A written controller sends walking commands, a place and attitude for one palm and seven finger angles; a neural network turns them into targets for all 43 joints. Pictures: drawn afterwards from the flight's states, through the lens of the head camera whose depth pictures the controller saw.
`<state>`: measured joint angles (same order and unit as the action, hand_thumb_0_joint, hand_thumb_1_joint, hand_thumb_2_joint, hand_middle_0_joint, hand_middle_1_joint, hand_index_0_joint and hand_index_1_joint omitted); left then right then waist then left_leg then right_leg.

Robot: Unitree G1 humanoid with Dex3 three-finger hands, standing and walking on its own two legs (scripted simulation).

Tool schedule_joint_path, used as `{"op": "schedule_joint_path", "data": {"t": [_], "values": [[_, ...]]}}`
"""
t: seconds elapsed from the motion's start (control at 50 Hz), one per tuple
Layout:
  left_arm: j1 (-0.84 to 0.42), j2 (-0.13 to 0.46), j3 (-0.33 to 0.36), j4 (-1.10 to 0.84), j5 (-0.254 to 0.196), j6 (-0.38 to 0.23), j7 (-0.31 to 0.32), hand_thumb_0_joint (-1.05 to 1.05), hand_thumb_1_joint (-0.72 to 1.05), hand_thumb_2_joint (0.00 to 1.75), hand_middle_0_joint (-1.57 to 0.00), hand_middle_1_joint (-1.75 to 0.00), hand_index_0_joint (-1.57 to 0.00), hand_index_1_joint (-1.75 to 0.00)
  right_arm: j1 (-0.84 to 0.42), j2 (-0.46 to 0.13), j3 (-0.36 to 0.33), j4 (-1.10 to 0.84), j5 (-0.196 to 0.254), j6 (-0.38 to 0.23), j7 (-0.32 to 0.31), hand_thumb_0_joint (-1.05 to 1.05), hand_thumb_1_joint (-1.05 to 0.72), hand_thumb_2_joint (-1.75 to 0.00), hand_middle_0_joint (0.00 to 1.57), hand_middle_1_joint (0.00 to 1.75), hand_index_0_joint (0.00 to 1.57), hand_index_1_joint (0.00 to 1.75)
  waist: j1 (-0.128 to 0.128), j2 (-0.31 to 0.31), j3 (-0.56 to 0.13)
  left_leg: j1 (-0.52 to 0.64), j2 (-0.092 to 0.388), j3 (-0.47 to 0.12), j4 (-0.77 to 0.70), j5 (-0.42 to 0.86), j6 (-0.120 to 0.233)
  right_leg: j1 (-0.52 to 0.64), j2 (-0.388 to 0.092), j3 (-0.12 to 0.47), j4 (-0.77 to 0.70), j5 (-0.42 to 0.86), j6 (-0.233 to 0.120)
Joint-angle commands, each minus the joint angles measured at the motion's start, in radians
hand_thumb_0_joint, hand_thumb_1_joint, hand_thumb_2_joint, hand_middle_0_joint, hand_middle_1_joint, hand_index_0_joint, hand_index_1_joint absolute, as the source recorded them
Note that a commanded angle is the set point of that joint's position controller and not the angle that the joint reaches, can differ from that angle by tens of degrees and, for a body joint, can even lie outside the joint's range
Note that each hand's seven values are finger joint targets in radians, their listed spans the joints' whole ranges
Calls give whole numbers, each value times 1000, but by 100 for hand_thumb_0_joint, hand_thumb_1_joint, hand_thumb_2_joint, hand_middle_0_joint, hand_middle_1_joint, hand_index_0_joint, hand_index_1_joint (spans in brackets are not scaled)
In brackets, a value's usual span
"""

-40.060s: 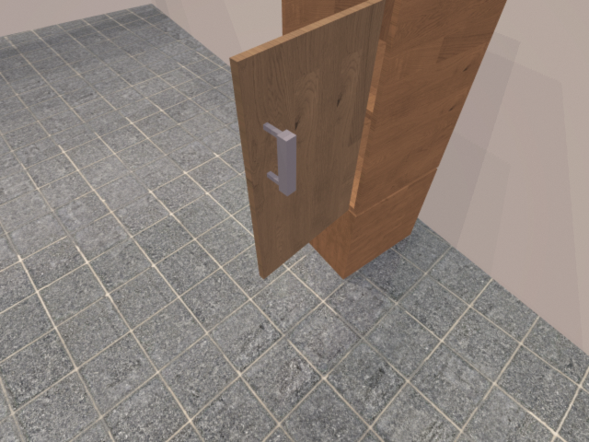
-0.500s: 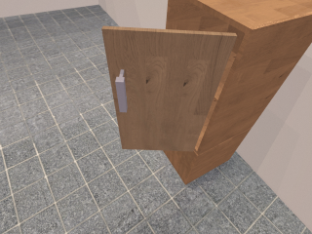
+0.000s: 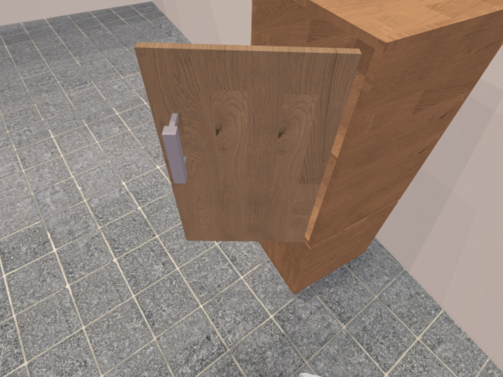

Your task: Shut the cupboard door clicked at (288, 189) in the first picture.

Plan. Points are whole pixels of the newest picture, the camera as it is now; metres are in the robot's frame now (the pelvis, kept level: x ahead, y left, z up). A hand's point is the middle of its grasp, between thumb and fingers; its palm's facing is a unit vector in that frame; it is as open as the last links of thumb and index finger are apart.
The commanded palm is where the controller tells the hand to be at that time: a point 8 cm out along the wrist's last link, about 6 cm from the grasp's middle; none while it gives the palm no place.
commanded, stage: come to a stop and stand still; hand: left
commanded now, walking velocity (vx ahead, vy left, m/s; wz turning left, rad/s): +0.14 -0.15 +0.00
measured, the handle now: (177, 149) +0.50 +0.17 +0.06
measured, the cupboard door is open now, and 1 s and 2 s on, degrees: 60 60 60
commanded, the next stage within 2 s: look again from close up in 1.02 s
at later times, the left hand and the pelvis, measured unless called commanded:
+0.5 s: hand out of the picture +0.08 +0.14 -0.18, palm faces +0.06 -0.98 -0.20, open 7.3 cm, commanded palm none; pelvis +0.05 -0.03 +0.00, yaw +0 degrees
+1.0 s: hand out of the picture +0.07 +0.18 -0.17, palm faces +0.00 -0.97 -0.24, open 7.4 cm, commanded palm none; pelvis +0.04 -0.01 +0.00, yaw +0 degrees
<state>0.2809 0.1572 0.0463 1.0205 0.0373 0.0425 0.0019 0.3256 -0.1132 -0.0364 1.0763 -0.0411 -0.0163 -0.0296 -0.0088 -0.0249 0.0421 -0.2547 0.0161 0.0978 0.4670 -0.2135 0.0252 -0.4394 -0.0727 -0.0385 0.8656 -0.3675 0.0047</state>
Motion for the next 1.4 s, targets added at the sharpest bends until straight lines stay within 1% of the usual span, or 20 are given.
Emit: {"op": "schedule_joint_path", "data": {"t": [0.0, 0.04, 0.06, 0.08, 0.1, 0.12, 0.18, 0.24, 0.3, 0.32, 0.36, 0.42, 0.56, 0.58, 0.6, 0.62, 0.66, 0.76, 1.02, 1.38], "values": [[83, 22, 11, -42, -13, -25, -18, 0, 90, 90, -20, -30, -20, -30, -19, -217, -61, -58, 2, -1, -15, 0, -90, -90, 20, 30, 20, 30, 20, 144, 12, -147, 244, -209, -226, -288, 102, 187, 22, -49, -228, 58, 3], [166, 57, 20, -23, -9, -28, -13, 0, 90, 90, -20, -30, -20, -30, -26, -194, -59, -58, 1, 11, -9, 0, -90, -90, 20, 30, 20, 30, 59, 35, 22, -241, 170, -145, -73, -368, 47, 337, 50, -63, -387, 73, -2], [209, 112, 31, -18, -3, -33, -2, 0, 90, 90, -20, -30, -20, -30, -15, -139, -49, -68, 9, 16, -6, 0, -90, -90, 20, 30, 20, 30, 79, -141, 31, -355, 63, -40, 157, -395, 11, 390, -58, 103, -533, -93, -47], [214, 183, 43, -27, -5, -36, 10, 0, 90, 90, -20, -30, -20, -30, -23, -76, -35, -100, 16, 17, 1, 0, -90, -90, 20, 30, 20, 30, 80, -337, 34, -433, -8, 40, 389, -396, -15, 366, -252, 388, -698, -280, -151], [180, 178, 46, -44, -12, -33, 14, 0, 90, 90, -20, -30, -20, -30, -65, -103, -39, -119, 14, 20, 2, 0, -90, -90, 20, 30, 20, 30, 76, -210, 30, -381, 22, -35, 557, -373, -2, 250, -281, 430, -723, -302, -220], [120, 159, 44, -55, -14, -44, 26, 0, 90, 90, -20, -30, -20, -30, -36, -93, -37, -109, 13, 27, 3, 0, -90, -90, 20, 30, 20, 30, 33, -169, 5, -366, 36, -61, 619, -327, -3, 222, -274, 436, -719, -286, -220], [-24, 114, 19, -86, -6, -62, 37, 0, 90, 90, -20, -30, -20, -30, 10, -75, -19, -72, 18, 25, 16, 0, -90, -90, 20, 30, 20, 30, -20, -88, 31, -191, 61, -66, 440, -213, -30, 122, -198, 184, -614, 131, -178], [-17, 142, 14, -68, -15, -63, 35, 0, 90, 90, -20, -30, -20, -30, 38, -50, 1, -48, 29, 14, 11, 0, -90, -90, 20, 30, 20, 30, -17, -65, -13, 14, 16, -19, 70, -45, -52, 149, -163, 116, -483, 390, -137], [25, 100, 5, -66, -28, -48, 31, 0, 90, 90, -20, -30, -20, -30, -6, -150, -11, -69, 26, 5, 4, 0, -90, -90, 20, 30, 20, 30, 24, 110, -32, 70, 149, -160, -55, 333, 12, 151, -52, 47, -384, 295, -25], [39, 92, 2, -71, -20, -42, 34, 0, 90, 90, -20, -30, -20, -30, -40, -171, -16, -88, 26, 11, 3, 0, -90, -90, 20, 30, 20, 30, 39, 74, -11, 4, 178, -184, -45, 357, 38, 194, -30, 36, -394, 230, -12], [32, 107, 1, -55, -23, -38, 39, 0, 90, 90, -20, -30, -20, -30, -79, -160, -14, -89, 29, 9, 0, 0, -90, -90, 20, 30, 20, 30, 37, 165, -35, 18, 154, -175, -64, 468, 47, 243, -23, 15, -349, 285, 0], [47, 119, 0, -48, -19, -41, 41, 0, 90, 90, -20, -30, -20, -30, -95, -166, -28, -102, 30, 18, -5, 0, -90, -90, 20, 30, 20, 30, 30, 74, -86, 92, 138, -147, -8, 492, 40, 245, -37, 36, -359, 406, -9], [-7, 152, 7, -87, -11, -33, 38, 0, 90, 90, -20, -30, -20, -30, -117, -145, -34, -125, 27, 44, 6, 0, -90, -90, 20, 30, 20, 30, 2, -71, -75, 51, 59, -80, 72, 106, -12, 170, -130, 137, -435, 389, -80], [50, 158, -5, -84, -5, -51, 70, 0, 90, 90, -20, -30, -20, -30, -114, -197, -35, -177, 41, 15, 15, 0, -90, -90, 20, 30, 20, 30, -3, -32, -202, 98, 68, -41, 119, 72, -33, 261, -140, 174, -415, 594, -67], [-3, 202, 0, -130, -13, -55, 69, 0, 90, 90, -20, -30, -20, -30, -94, -146, -23, -194, 33, 19, 25, 0, -90, -90, 20, 30, 20, 30, -14, -59, -222, 40, 28, -51, 102, -74, -23, 271, -142, 156, -399, 313, -83], [-17, 186, -3, -136, -13, -58, 63, 0, 90, 90, -20, -30, -20, -30, -116, -137, -13, -200, 23, 16, 31, 0, -90, -90, 20, 30, 20, 30, -5, 25, -190, 51, 19, -47, 52, -45, -23, 244, -131, 145, -384, 270, -90], [-15, 166, -14, -140, -13, -51, 53, 0, 90, 90, -20, -30, -20, -30, -126, -165, -13, -217, 25, 12, 29, 0, -90, -90, 20, 30, 20, 30, -4, 102, -22, -11, 87, -152, -18, -18, 19, 111, -45, 77, -377, 55, -51], [45, 138, -28, -131, -9, -43, 36, 0, 90, 90, -20, -30, -20, -30, -123, -205, -7, -232, 20, 12, 31, 0, -90, -90, 20, 30, 20, 30, 21, 55, 75, -168, 103, -216, -174, -316, 38, 155, 9, 29, -389, -26, -33], [45, 148, -40, -75, -20, -66, 29, 0, 90, 90, -20, -30, -20, -30, -49, -185, 18, -129, 26, -13, 26, 0, -90, -90, 20, 30, 20, 30, 10, 26, -24, -23, 85, -157, -149, -91, 26, 203, -38, 70, -470, 85, -36], [60, 108, -51, 43, -23, -67, 37, 0, 90, 90, -20, -30, -20, -30, -33, -150, 29, 4, 33, -18, 13, 0, -90, -90, 20, 30, 20, 30, 13, 17, 4, 51, 89, -118, -131, 69, 14, 234, -48, 64, -494, 206, -23]]}}
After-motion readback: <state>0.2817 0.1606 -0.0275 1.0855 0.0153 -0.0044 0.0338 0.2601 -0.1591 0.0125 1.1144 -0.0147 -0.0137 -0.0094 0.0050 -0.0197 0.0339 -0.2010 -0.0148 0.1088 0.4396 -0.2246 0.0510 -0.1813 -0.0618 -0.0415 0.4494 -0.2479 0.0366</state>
